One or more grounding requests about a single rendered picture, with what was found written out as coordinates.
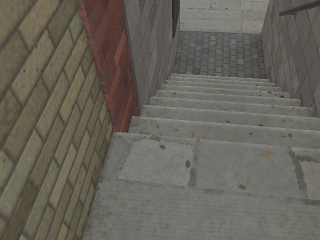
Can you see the stairs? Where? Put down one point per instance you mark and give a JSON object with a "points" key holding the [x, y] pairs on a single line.
{"points": [[231, 109]]}

